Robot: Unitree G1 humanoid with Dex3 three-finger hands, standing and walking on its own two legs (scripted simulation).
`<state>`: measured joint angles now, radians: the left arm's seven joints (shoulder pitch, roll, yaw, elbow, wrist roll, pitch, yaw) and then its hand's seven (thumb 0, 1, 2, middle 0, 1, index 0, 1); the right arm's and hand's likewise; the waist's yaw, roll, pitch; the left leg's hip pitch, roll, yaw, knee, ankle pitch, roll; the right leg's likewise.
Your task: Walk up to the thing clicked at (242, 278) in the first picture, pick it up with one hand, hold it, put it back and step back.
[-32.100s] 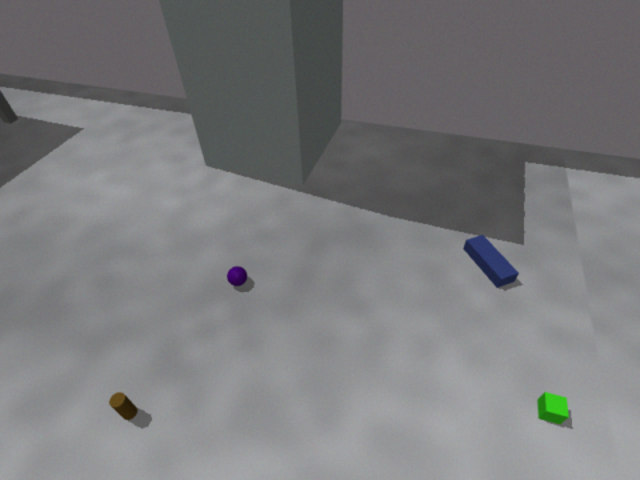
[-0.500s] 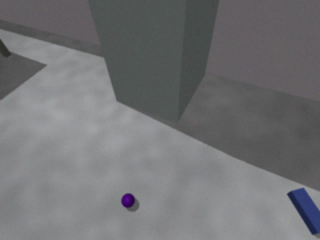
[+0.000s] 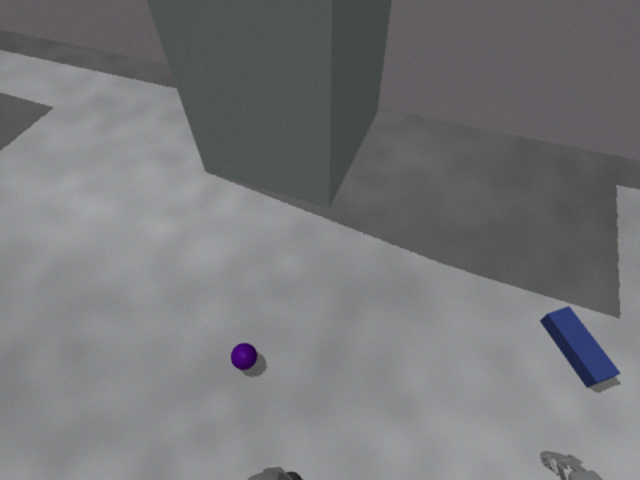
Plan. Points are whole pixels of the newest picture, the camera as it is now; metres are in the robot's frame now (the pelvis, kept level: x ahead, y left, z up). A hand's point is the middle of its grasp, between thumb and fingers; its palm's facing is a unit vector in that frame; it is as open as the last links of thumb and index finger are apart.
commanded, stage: step back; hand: left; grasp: from above
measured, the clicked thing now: (244, 356) +0.54 +0.25 -0.71
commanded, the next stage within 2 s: none
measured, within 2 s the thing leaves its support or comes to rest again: neither
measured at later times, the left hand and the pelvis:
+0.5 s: hand out of the picture -0.03 +0.27 -0.14, palm faces +0.08 -0.93 -0.36, open 7.4 cm; pelvis -0.15 +0.00 +0.01, yaw +6 degrees
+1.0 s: hand out of the picture -0.25 +0.23 -0.12, palm faces +0.04 -0.90 -0.43, open 7.4 cm; pelvis -0.31 -0.04 +0.01, yaw +2 degrees
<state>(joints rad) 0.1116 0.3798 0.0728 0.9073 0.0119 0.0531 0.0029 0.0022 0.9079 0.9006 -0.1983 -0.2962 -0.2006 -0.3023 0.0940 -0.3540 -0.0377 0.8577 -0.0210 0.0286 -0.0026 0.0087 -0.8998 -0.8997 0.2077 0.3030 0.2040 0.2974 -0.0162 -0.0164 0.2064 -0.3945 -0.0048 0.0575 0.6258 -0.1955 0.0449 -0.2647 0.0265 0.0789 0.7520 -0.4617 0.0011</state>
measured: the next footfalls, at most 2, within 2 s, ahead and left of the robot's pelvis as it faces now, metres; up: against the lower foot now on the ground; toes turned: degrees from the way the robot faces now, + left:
right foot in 0.02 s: +0.01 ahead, -0.12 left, +0.00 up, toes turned +4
left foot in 0.40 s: -0.10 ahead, +0.11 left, +0.00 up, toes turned +3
